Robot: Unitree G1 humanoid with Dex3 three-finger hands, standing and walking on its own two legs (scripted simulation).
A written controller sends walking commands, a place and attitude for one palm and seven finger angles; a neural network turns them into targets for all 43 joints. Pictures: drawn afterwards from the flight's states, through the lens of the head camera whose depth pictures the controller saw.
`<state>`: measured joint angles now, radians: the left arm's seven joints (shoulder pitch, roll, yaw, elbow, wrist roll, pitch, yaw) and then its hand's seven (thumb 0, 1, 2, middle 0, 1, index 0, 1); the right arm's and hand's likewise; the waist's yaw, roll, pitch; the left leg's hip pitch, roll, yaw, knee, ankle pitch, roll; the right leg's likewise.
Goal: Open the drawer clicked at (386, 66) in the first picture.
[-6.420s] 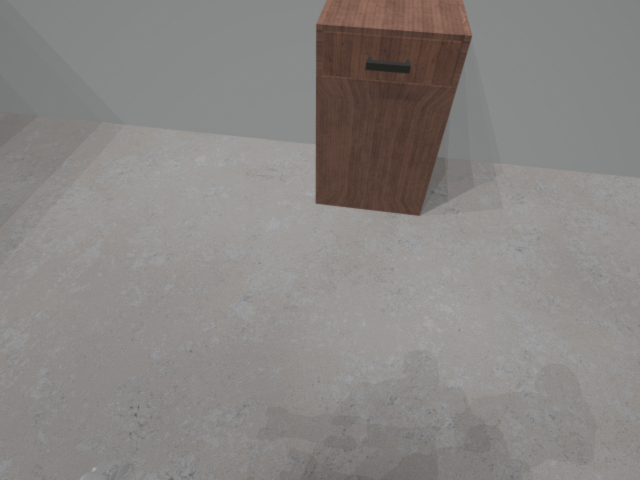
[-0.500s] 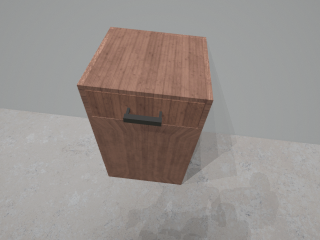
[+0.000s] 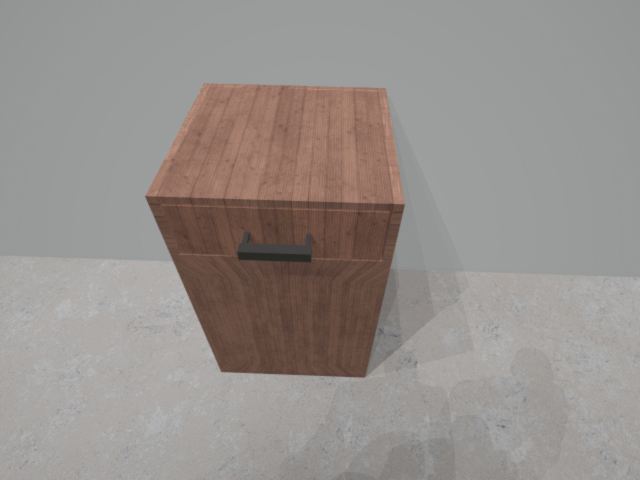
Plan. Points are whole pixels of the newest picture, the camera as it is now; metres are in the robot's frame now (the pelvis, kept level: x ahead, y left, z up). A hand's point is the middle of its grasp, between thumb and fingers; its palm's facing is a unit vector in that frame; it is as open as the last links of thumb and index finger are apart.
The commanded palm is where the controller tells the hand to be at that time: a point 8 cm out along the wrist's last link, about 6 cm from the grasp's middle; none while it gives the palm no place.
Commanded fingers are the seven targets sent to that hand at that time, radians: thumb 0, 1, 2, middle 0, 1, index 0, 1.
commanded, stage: look again from close up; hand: left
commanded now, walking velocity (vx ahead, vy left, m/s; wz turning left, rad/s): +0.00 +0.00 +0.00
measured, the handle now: (276, 244) +0.55 +0.12 -0.09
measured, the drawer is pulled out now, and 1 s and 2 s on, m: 0.00 0.00 0.00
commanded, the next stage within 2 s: shuffle to correct the standing spot in 0.52 s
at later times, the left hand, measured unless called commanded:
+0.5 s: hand out of the picture +0.01 +0.18 -0.18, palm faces +0.02 -0.98 -0.21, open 7.3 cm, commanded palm none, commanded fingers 0.00 0.90 0.90 -0.20 -0.30 -0.20 -0.30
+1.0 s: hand out of the picture +0.02 +0.14 -0.19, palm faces +0.02 -0.97 -0.22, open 7.4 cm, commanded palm none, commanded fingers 0.00 0.90 0.90 -0.20 -0.30 -0.20 -0.30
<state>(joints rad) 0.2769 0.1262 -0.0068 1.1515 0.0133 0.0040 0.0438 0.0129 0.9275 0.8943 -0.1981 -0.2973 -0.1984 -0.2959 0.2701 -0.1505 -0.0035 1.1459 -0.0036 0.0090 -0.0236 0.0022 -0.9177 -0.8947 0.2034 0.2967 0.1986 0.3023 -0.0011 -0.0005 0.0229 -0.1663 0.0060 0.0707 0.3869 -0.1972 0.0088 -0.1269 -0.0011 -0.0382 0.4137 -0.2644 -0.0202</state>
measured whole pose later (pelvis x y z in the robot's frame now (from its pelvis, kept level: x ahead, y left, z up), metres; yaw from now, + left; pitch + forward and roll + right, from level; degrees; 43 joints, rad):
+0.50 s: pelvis +0.00 +0.00 -0.01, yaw +0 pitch -1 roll +0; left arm 0.29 0.15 -0.01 1.08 0.01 -0.02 0.04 0.00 0.92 0.89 -0.20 -0.30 -0.20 -0.30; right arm 0.31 -0.14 0.02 1.10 -0.01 -0.01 -0.02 0.01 -0.91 -0.89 0.20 0.30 0.20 0.30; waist 0.00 0.01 0.02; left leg -0.23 0.01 0.07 0.50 -0.26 0.02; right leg -0.18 -0.01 -0.04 0.51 -0.32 -0.02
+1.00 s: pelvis +0.02 -0.04 -0.02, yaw +0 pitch +1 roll +1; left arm 0.31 0.16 0.04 1.03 0.04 0.02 0.00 0.00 0.91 0.89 -0.20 -0.30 -0.20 -0.30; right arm 0.29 -0.17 -0.03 1.07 -0.02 0.02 -0.05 0.00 -0.90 -0.89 0.21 0.30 0.20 0.30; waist 0.00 0.02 0.03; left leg -0.33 0.07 0.05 0.73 -0.45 0.00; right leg -0.26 0.03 -0.11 0.61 -0.36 -0.08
